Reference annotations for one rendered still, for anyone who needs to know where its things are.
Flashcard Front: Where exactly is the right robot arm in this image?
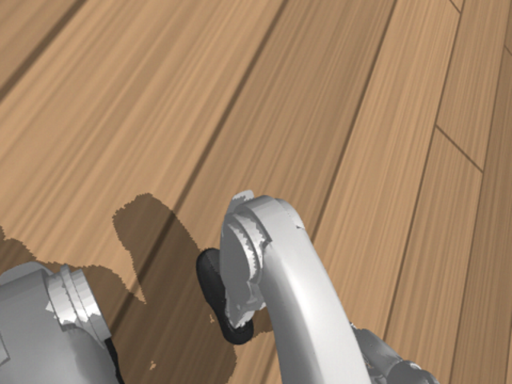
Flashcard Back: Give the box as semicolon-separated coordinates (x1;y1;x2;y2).
386;360;440;384

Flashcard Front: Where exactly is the left robot foot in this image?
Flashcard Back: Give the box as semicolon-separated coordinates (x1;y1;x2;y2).
104;337;125;384

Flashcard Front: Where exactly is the right robot foot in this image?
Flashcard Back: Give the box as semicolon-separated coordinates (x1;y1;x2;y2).
196;248;254;345

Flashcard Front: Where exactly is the right robot hand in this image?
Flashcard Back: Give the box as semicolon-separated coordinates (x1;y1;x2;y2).
350;322;404;384

